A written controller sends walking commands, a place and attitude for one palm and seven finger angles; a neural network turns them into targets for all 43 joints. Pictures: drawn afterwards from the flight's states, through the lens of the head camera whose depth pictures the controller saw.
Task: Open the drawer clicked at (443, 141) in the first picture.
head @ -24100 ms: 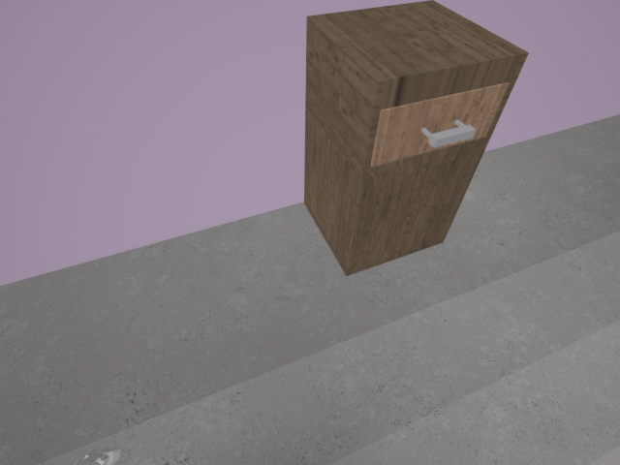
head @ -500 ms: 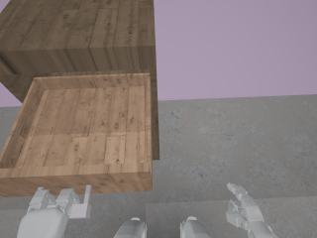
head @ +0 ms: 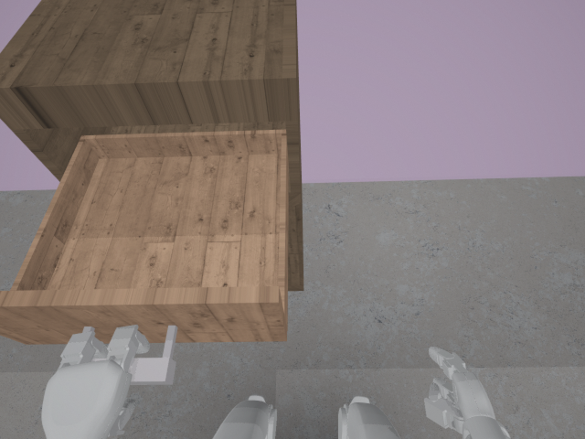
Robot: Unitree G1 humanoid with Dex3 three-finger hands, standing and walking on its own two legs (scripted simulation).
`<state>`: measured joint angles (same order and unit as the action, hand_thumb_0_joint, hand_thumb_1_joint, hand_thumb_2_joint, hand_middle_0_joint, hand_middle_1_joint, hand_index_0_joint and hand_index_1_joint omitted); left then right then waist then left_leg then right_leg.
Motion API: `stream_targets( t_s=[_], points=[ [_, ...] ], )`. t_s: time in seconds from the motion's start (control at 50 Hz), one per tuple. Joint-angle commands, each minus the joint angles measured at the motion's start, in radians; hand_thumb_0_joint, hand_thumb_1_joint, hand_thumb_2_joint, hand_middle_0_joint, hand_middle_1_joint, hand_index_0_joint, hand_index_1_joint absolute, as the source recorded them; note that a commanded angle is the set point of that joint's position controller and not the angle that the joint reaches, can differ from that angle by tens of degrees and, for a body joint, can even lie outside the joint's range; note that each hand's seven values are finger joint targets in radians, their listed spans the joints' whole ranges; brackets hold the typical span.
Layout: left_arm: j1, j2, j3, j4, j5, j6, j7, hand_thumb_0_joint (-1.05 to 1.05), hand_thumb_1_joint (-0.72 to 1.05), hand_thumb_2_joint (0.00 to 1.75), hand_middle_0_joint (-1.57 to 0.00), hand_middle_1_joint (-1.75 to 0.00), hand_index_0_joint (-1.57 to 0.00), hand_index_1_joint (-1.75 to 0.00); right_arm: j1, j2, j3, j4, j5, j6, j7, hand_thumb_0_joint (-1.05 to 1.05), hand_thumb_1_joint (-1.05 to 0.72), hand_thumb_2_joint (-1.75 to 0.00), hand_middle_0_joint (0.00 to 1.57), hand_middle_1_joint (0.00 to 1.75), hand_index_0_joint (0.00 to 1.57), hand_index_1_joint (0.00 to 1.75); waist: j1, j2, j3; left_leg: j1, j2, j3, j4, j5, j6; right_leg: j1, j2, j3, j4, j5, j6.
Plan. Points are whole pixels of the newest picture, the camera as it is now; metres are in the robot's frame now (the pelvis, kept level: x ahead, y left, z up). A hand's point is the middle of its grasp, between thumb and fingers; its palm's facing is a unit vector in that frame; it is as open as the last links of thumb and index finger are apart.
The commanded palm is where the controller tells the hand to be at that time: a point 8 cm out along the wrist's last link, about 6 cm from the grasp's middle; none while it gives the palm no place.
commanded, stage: open the thumb to release the handle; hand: left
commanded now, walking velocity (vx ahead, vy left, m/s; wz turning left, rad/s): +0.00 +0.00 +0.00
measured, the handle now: (124, 352) +0.23 +0.25 -0.03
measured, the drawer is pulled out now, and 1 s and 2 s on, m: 0.30 0.30 0.30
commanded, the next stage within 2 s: lift the hand off the handle in 0.14 s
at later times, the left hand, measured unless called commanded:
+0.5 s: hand (117, 391) +0.18 +0.25 -0.04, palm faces -0.06 -0.05 -1.00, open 13.7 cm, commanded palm +0.17 +0.24 +0.01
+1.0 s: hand (103, 387) +0.18 +0.26 -0.01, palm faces -0.05 -0.07 -1.00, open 13.6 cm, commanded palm +0.17 +0.25 +0.05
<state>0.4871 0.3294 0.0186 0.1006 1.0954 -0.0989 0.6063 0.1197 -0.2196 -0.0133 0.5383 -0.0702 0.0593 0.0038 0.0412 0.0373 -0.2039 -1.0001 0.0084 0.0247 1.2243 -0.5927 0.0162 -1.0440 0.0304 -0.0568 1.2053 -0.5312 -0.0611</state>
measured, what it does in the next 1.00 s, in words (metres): stands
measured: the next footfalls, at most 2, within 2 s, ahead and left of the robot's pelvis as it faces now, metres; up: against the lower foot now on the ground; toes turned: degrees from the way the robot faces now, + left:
none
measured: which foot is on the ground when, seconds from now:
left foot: down 0.00-1.00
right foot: down 0.00-1.00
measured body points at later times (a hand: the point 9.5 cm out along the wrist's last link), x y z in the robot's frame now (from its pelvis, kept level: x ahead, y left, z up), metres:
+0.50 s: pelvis -0.01 -0.01 +0.00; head +0.07 -0.02 +0.44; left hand +0.18 +0.25 +0.01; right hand +0.18 -0.24 -0.11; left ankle -0.01 +0.11 -0.63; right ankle +0.02 -0.09 -0.63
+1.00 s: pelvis +0.00 +0.00 +0.02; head +0.07 -0.02 +0.47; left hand +0.18 +0.26 +0.05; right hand +0.19 -0.23 -0.08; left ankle -0.01 +0.11 -0.63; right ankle +0.02 -0.09 -0.63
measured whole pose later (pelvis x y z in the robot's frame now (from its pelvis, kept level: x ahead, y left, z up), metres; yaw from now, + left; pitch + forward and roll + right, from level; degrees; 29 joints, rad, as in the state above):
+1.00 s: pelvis +0.00 +0.00 +0.02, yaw +0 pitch +18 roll +0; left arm 0.46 0.34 0.00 0.12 1.07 -0.06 0.59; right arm 0.15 -0.24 -0.02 0.54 -0.06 0.05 -0.01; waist 0.03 0.04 -0.18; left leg -0.87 0.01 0.02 1.11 -0.54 0.02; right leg -0.91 0.04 -0.05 1.08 -0.48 -0.06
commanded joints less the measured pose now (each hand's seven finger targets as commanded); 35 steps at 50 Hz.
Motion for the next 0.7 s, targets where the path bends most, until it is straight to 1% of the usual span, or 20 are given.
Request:
stream_targets(
  t_s=[0.0, 0.02, 0.06, 0.14, 0.16, 0.18, 0.2, 0.22, 0.3, 0.32, 0.34, 0.38, 0.4, 0.42, 0.46, 0.48, 0.5, 0.52, 0.58, 0.68],
  points=[
    [0.053, 0.187, 0.145, -0.118, -0.010, 0.001, 0.046, 0.00, -0.43, 0.33, -0.30, -1.21, -0.30, -1.21, -0.066, -0.116, -0.044, -0.136, 0.001, -0.052, -0.019, 0.00, -0.90, -0.90, 0.20, 0.30, 0.20, 0.30, 0.006, -0.030, -0.226, 0.132, -0.030, -0.011, -0.147, 0.243, 0.018, 0.223, -0.013, 0.076, -0.208, 0.265, 0.008],
    [0.037, 0.160, 0.117, -0.110, -0.009, -0.001, 0.046, 0.00, -0.50, 0.30, -0.30, -1.20, -0.30, -1.20, -0.069, -0.116, -0.047, -0.137, 0.002, -0.054, -0.020, 0.00, -0.90, -0.90, 0.20, 0.30, 0.20, 0.30, -0.005, -0.019, -0.185, 0.133, -0.028, -0.013, -0.148, 0.225, 0.020, 0.204, -0.012, 0.073, -0.220, 0.245, 0.005],
    [0.008, 0.166, 0.122, -0.105, -0.006, -0.004, 0.051, 0.00, -0.50, 0.30, -0.30, -1.20, -0.30, -1.20, -0.066, -0.119, -0.050, -0.135, 0.001, -0.060, -0.019, 0.00, -0.90, -0.90, 0.20, 0.30, 0.20, 0.30, -0.006, -0.016, -0.187, 0.129, -0.027, -0.014, -0.148, 0.204, 0.021, 0.186, -0.013, 0.070, -0.223, 0.196, 0.006],
    [-0.026, 0.173, 0.124, -0.098, -0.007, -0.004, 0.058, 0.00, -0.50, 0.30, -0.30, -1.20, -0.30, -1.20, -0.061, -0.124, -0.051, -0.129, -0.001, -0.068, -0.020, 0.00, -0.90, -0.90, 0.20, 0.30, 0.20, 0.30, -0.011, -0.021, -0.219, 0.136, -0.027, -0.013, -0.147, 0.198, 0.022, 0.181, -0.016, 0.071, -0.224, 0.178, 0.009],
    [-0.033, 0.166, 0.114, -0.095, -0.009, 0.001, 0.058, 0.00, -0.50, 0.30, -0.30, -1.20, -0.30, -1.20, -0.063, -0.124, -0.052, -0.130, 0.003, -0.070, -0.022, 0.00, -0.90, -0.90, 0.20, 0.30, 0.20, 0.30, -0.014, -0.007, -0.202, 0.133, -0.028, -0.013, -0.148, 0.191, 0.023, 0.185, -0.016, 0.073, -0.231, 0.176, 0.008],
    [-0.062, 0.185, 0.133, -0.100, -0.010, 0.003, 0.061, 0.00, -0.50, 0.30, -0.30, -1.20, -0.30, -1.20, -0.062, -0.128, -0.052, -0.125, 0.004, -0.071, -0.024, 0.00, -0.90, -0.90, 0.20, 0.30, 0.20, 0.30, -0.014, -0.006, -0.221, 0.142, -0.025, -0.017, -0.151, 0.202, 0.023, 0.187, -0.015, 0.071, -0.224, 0.186, 0.006],
    [-0.046, 0.192, 0.140, -0.098, -0.001, 0.005, 0.064, 0.00, -0.50, 0.30, -0.30, -1.20, -0.30, -1.20, -0.059, -0.126, -0.052, -0.124, 0.001, -0.069, -0.023, 0.00, -0.90, -0.90, 0.20, 0.30, 0.20, 0.30, -0.005, -0.012, -0.241, 0.143, -0.028, -0.013, -0.150, 0.209, 0.021, 0.190, -0.014, 0.073, -0.218, 0.186, 0.008],
    [-0.020, 0.141, 0.087, -0.085, -0.007, 0.013, 0.058, 0.00, -0.50, 0.30, -0.30, -1.20, -0.30, -1.20, -0.064, -0.123, -0.052, -0.131, 0.004, -0.073, -0.022, 0.00, -0.90, -0.90, 0.20, 0.30, 0.20, 0.30, -0.011, 0.005, -0.213, 0.141, -0.029, -0.013, -0.154, 0.198, 0.022, 0.193, -0.016, 0.068, -0.229, 0.183, 0.006],
    [-0.115, 0.186, 0.113, -0.076, -0.006, 0.020, 0.059, 0.00, -0.50, 0.30, -0.30, -1.20, -0.30, -1.20, -0.062, -0.129, -0.049, -0.115, 0.006, -0.075, -0.031, 0.00, -0.90, -0.90, 0.20, 0.30, 0.20, 0.30, -0.023, -0.039, -0.228, 0.112, -0.027, -0.013, -0.144, 0.179, 0.024, 0.196, -0.020, 0.084, -0.235, 0.156, 0.016],
    [-0.118, 0.177, 0.106, -0.063, -0.007, 0.021, 0.059, 0.00, -0.50, 0.30, -0.30, -1.20, -0.30, -1.20, -0.060, -0.128, -0.051, -0.111, 0.009, -0.078, -0.034, 0.00, -0.90, -0.90, 0.20, 0.30, 0.20, 0.30, -0.022, -0.029, -0.211, 0.115, -0.026, -0.014, -0.147, 0.177, 0.025, 0.200, -0.017, 0.083, -0.239, 0.163, 0.011],
    [-0.128, 0.176, 0.102, -0.070, -0.003, 0.018, 0.058, 0.00, -0.50, 0.30, -0.30, -1.20, -0.30, -1.20, -0.055, -0.129, -0.051, -0.110, 0.006, -0.079, -0.033, 0.00, -0.90, -0.90, 0.20, 0.30, 0.20, 0.30, -0.023, -0.032, -0.232, 0.125, -0.027, -0.013, -0.147, 0.189, 0.024, 0.199, -0.019, 0.086, -0.236, 0.174, 0.014],
    [-0.128, 0.172, 0.097, -0.067, -0.007, 0.025, 0.057, 0.00, -0.50, 0.30, -0.30, -1.20, -0.30, -1.20, -0.059, -0.131, -0.051, -0.111, 0.010, -0.080, -0.033, 0.00, -0.90, -0.90, 0.20, 0.30, 0.20, 0.30, -0.021, -0.004, -0.231, 0.144, -0.025, -0.015, -0.157, 0.202, 0.025, 0.204, -0.018, 0.077, -0.240, 0.190, 0.009],
    [-0.127, 0.187, 0.110, -0.072, -0.004, 0.024, 0.058, 0.00, -0.50, 0.30, -0.30, -1.20, -0.30, -1.20, -0.053, -0.131, -0.051, -0.109, 0.008, -0.078, -0.032, 0.00, -0.90, -0.90, 0.20, 0.30, 0.20, 0.30, -0.017, -0.016, -0.250, 0.145, -0.025, -0.013, -0.156, 0.209, 0.023, 0.208, -0.017, 0.079, -0.233, 0.193, 0.012],
    [-0.105, 0.169, 0.098, -0.067, -0.006, 0.028, 0.057, 0.00, -0.50, 0.30, -0.30, -1.20, -0.30, -1.20, -0.052, -0.129, -0.053, -0.113, 0.010, -0.078, -0.034, 0.00, -0.90, -0.90, 0.20, 0.30, 0.20, 0.30, -0.013, -0.015, -0.241, 0.146, -0.027, -0.014, -0.158, 0.214, 0.023, 0.222, -0.015, 0.079, -0.234, 0.208, 0.009],
    [-0.135, 0.150, 0.070, -0.068, -0.011, 0.031, 0.053, 0.00, -0.50, 0.30, -0.30, -1.20, -0.30, -1.20, -0.052, -0.130, -0.052, -0.109, 0.010, -0.081, -0.032, 0.00, -0.90, -0.90, 0.20, 0.30, 0.20, 0.30, -0.029, -0.023, -0.233, 0.150, -0.024, -0.013, -0.161, 0.211, 0.025, 0.218, -0.017, 0.078, -0.245, 0.211, 0.013],
    [-0.136, 0.174, 0.096, -0.071, -0.011, 0.030, 0.055, 0.00, -0.50, 0.30, -0.30, -1.20, -0.30, -1.20, -0.055, -0.133, -0.051, -0.109, 0.010, -0.081, -0.033, 0.00, -0.90, -0.90, 0.20, 0.30, 0.20, 0.30, -0.022, -0.003, -0.240, 0.157, -0.023, -0.017, -0.166, 0.223, 0.023, 0.219, -0.015, 0.075, -0.238, 0.220, 0.008],
    [-0.118, 0.168, 0.092, -0.067, -0.011, 0.031, 0.054, 0.00, -0.50, 0.30, -0.30, -1.20, -0.30, -1.20, -0.051, -0.130, -0.050, -0.108, 0.008, -0.080, -0.032, 0.00, -0.90, -0.90, 0.20, 0.30, 0.20, 0.30, -0.021, -0.030, -0.259, 0.153, -0.024, -0.011, -0.163, 0.226, 0.024, 0.231, -0.017, 0.076, -0.236, 0.228, 0.014],
    [-0.110, 0.158, 0.084, -0.051, -0.011, 0.032, 0.052, 0.00, -0.50, 0.30, -0.30, -1.20, -0.30, -1.20, -0.052, -0.127, -0.052, -0.108, 0.011, -0.080, -0.034, 0.00, -0.90, -0.90, 0.20, 0.30, 0.20, 0.30, -0.024, -0.040, -0.218, 0.143, -0.025, -0.014, -0.163, 0.215, 0.023, 0.226, -0.015, 0.081, -0.246, 0.224, 0.012],
    [-0.134, 0.193, 0.107, -0.105, -0.017, 0.028, 0.056, 0.00, -0.50, 0.30, -0.30, -1.20, -0.30, -1.20, -0.055, -0.133, -0.048, -0.113, 0.011, -0.083, -0.036, 0.00, -0.90, -0.90, 0.20, 0.30, 0.20, 0.30, -0.020, -0.009, -0.249, 0.165, -0.025, -0.014, -0.173, 0.224, 0.025, 0.247, -0.018, 0.085, -0.251, 0.228, 0.010],
    [-0.086, 0.176, 0.097, -0.138, -0.022, 0.034, 0.055, 0.00, -0.50, 0.30, -0.30, -1.20, -0.30, -1.20, -0.055, -0.130, -0.048, -0.121, 0.012, -0.079, -0.031, 0.00, -0.90, -0.90, 0.20, 0.30, 0.20, 0.30, -0.021, 0.021, -0.237, 0.223, -0.023, -0.017, -0.202, 0.258, 0.024, 0.249, -0.014, 0.069, -0.264, 0.255, 0.005]
  ],
)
